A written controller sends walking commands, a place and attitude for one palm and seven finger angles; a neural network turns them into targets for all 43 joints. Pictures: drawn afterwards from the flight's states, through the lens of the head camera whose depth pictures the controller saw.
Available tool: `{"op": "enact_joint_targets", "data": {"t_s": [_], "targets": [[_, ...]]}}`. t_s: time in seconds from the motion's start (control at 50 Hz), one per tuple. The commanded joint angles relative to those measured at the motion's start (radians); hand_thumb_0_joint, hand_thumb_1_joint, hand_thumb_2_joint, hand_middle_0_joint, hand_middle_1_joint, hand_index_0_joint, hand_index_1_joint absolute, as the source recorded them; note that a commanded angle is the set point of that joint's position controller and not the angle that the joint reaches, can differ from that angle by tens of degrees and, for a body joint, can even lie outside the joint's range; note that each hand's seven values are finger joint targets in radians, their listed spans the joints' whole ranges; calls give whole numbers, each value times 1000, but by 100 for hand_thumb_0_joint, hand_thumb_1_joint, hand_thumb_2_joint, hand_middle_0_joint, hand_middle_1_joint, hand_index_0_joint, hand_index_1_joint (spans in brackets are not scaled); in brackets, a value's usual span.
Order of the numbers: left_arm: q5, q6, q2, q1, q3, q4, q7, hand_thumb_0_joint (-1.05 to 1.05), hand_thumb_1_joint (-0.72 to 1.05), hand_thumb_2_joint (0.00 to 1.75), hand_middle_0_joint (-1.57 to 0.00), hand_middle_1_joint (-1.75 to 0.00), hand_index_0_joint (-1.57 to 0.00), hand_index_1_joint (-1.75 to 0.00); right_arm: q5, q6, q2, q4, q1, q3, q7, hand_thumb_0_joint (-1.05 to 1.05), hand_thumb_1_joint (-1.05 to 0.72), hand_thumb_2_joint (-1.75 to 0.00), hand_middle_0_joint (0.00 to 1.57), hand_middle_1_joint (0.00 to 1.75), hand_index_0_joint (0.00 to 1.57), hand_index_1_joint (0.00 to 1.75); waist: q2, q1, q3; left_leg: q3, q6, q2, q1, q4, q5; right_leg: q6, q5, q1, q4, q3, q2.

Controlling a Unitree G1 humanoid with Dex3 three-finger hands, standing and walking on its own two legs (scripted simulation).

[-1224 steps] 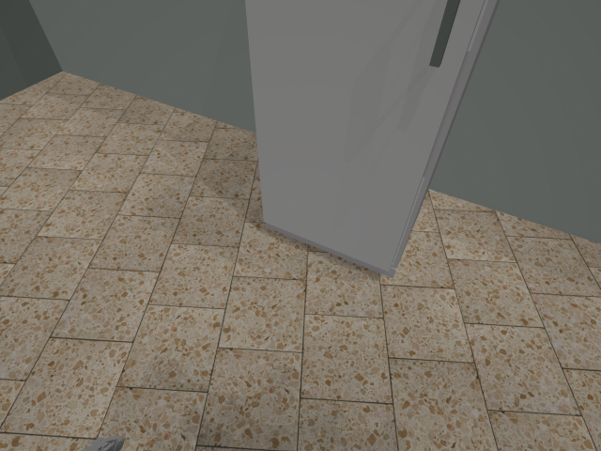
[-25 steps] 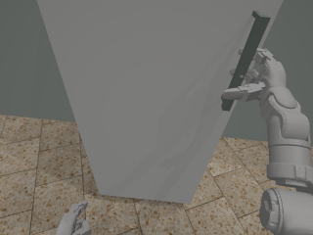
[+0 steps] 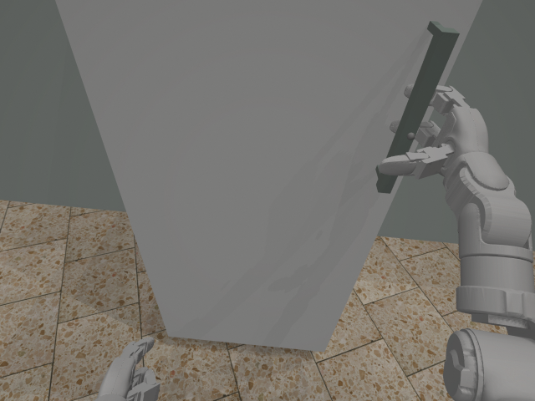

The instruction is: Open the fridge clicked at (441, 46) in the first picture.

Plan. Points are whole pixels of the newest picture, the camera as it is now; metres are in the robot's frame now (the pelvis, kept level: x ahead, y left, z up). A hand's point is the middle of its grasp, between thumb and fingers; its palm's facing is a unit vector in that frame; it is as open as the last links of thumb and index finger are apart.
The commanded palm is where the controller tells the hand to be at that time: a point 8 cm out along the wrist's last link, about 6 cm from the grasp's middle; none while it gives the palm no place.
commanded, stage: grip the handle and tug to test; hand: right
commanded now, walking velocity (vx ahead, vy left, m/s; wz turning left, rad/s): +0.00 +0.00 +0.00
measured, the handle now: (406, 117) +0.46 -0.17 +0.25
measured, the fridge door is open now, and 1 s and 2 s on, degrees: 0 0 1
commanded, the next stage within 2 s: pull the door a little, standing still in 1.44 s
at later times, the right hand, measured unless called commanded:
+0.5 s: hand (409, 134) +0.40 -0.16 +0.26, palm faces +0.07 +1.00 +0.00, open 9.4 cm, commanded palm +0.37 -0.20 +0.25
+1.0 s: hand (407, 135) +0.40 -0.15 +0.26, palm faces +0.06 +1.00 -0.01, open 6.8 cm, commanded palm +0.37 -0.20 +0.25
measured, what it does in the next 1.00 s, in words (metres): stands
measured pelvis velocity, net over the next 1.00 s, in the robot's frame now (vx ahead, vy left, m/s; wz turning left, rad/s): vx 0.01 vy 0.00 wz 0.01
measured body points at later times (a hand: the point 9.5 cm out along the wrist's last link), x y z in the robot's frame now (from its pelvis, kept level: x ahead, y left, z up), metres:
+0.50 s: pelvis +0.00 +0.00 +0.00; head -0.03 +0.02 +0.45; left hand +0.16 +0.24 -0.09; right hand +0.39 -0.21 +0.26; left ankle -0.05 +0.10 -0.74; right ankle +0.00 -0.12 -0.74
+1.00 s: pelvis +0.01 +0.00 +0.00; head -0.02 +0.02 +0.45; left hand +0.19 +0.23 -0.09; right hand +0.39 -0.21 +0.26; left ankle -0.05 +0.10 -0.74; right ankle +0.00 -0.12 -0.74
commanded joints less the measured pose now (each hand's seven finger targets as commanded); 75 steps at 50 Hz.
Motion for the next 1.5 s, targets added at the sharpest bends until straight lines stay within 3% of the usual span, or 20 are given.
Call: {"op": "enact_joint_targets", "data": {"t_s": [0.0,0.06,0.1,0.24,0.4,0.44,0.5,0.6,0.66,0.7,0.84,0.92,0.98,1.16,1.2,1.26,1.3,1.38,1.4,1.48], "targets": [[3,-51,116,-138,40,-156,6,0,90,90,-20,-30,-20,-30,15,-68,-202,-217,-441,-72,-3,0,50,-30,30,120,30,120,52,-19,-271,-26,4,-21,-1,-25,465,-43,366,176,12,48,22],[0,-50,111,-139,35,-153,9,0,90,90,-20,-30,-20,-30,13,-63,-162,-206,-493,-27,4,0,36,-36,32,122,32,122,55,-2,-250,-26,2,-17,-19,-26,446,-44,341,167,8,49,22],[1,-52,113,-141,40,-157,8,0,90,90,-20,-30,-20,-30,12,-69,-186,-214,-457,-54,0,0,27,-40,32,123,32,123,52,-13,-266,-27,2,-20,-11,-27,455,-45,357,181,12,46,21],[-1,-56,112,-132,37,-149,13,0,90,90,-20,-30,-20,-30,4,-75,-161,-199,-530,-16,-1,0,-6,-54,36,128,36,128,41,5,-257,-27,4,-18,-27,-33,416,-44,329,176,7,49,20],[1,-61,112,-136,41,-158,5,0,90,90,-20,-30,-20,-30,5,-93,-152,-231,-492,-17,-4,0,-43,-70,40,133,40,133,29,-7,-273,-25,7,-22,-13,-30,437,-42,360,191,9,50,17],[1,-64,107,-137,39,-160,5,0,90,90,-20,-30,-20,-30,3,-96,-115,-261,-522,16,-2,0,-53,-74,41,135,41,135,16,2,-287,-23,9,-22,-18,-22,445,-42,372,206,10,56,17],[4,-61,115,-135,42,-155,5,0,90,90,-20,-30,-20,-30,5,-92,-155,-244,-478,-21,-3,0,-67,-80,43,137,43,137,40,-8,-281,-24,7,-24,-10,-31,445,-43,369,201,9,51,17],[4,-61,112,-138,43,-159,5,0,90,90,-20,-30,-20,-30,6,-88,-139,-265,-483,-12,2,0,-90,-90,45,140,45,140,31,-7,-285,-22,6,-23,-9,-27,464,-43,382,208,11,50,17],[3,-60,107,-146,39,-163,2,0,90,90,-20,-30,-20,-30,6,-81,-126,-284,-473,-4,4,0,-90,-90,45,140,45,140,12,-10,-296,-24,8,-20,3,-15,500,-42,412,207,15,48,20],[7,-57,113,-142,42,-160,2,0,90,90,-20,-30,-20,-30,10,-76,-168,-273,-425,-48,0,0,-90,-90,45,140,45,140,50,-21,-296,-23,5,-23,11,-22,502,-43,409,203,15,45,18],[3,-50,101,-164,37,-174,-2,0,90,90,-20,-30,-20,-30,10,-62,-121,-351,-423,-9,3,0,-90,-90,45,140,45,140,10,-18,-304,-23,6,-19,18,-7,552,-42,454,215,24,42,21],[6,-42,107,-164,38,-171,0,0,90,90,-20,-30,-20,-30,11,-52,-157,-348,-403,-42,1,0,-90,-90,45,140,45,140,38,-23,-299,-24,4,-16,35,-8,567,-43,451,200,18,41,22],[5,-42,102,-168,37,-173,-2,0,90,90,-20,-30,-20,-30,9,-46,-119,-368,-420,-10,3,0,-90,-90,45,140,45,140,28,-16,-298,-21,6,-20,15,-4,561,-40,459,217,25,44,19],[7,-30,96,-203,35,-207,-16,0,90,90,-20,-30,-20,-30,21,-33,-112,-538,-261,-28,17,0,-90,-90,45,140,45,140,30,-43,-334,-20,2,-15,73,19,678,-41,548,222,30,36,20],[10,-26,101,-209,37,-217,-19,0,90,90,-20,-30,-20,-30,26,-23,-161,-558,-147,-84,18,0,-90,-90,45,140,45,140,46,-67,-348,-19,1,-16,99,25,707,-39,574,214,34,34,19],[3,-20,94,-220,31,-218,-19,0,90,90,-20,-30,-20,-30,32,5,-127,-578,-154,-54,25,0,-90,-90,45,140,45,140,34,-54,-318,-17,-1,-15,79,25,694,-38,554,205,32,33,19],[7,-20,100,-224,34,-221,-20,0,90,90,-20,-30,-20,-30,32,19,-162,-594,-108,-90,22,0,-90,-90,45,140,45,140,48,-66,-326,-18,-3,-17,87,26,703,-39,561,206,37,30,19],[6,-18,91,-233,32,-238,-28,0,90,90,-20,-30,-20,-30,38,42,-120,-700,-42,-65,24,0,-90,-90,45,140,45,140,22,-72,-353,-15,-6,-12,92,50,764,-38,639,217,52,34,20],[7,-17,95,-234,35,-240,-29,0,90,90,-20,-30,-20,-30,41,44,-150,-705,12,-97,23,0,-90,-90,45,140,45,140,51,-81,-356,-16,-9,-12,103,51,775,-36,633,208,54,33,17],[5,-16,91,-246,27,-233,-29,0,90,90,-20,-30,-20,-30,45,73,-118,-725,-26,-62,24,0,-90,-90,45,140,45,140,47,-65,-313,-12,-5,-17,64,44,696,-35,568,198,44,41,18]]}}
